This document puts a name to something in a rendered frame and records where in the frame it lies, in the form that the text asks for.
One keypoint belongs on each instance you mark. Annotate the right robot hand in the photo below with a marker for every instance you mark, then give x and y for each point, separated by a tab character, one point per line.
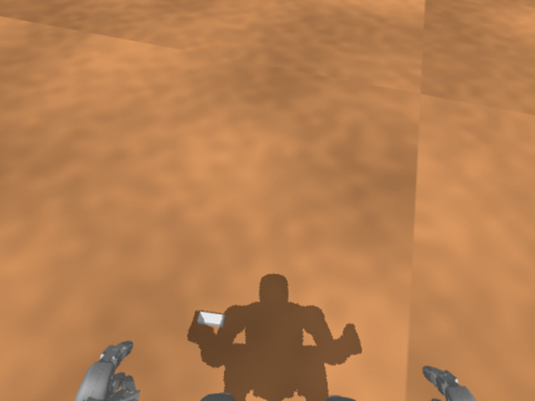
447	384

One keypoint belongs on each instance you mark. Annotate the small box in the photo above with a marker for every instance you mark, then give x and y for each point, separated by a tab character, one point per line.
211	319

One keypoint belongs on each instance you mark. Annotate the left robot hand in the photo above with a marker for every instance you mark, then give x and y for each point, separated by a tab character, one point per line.
100	381

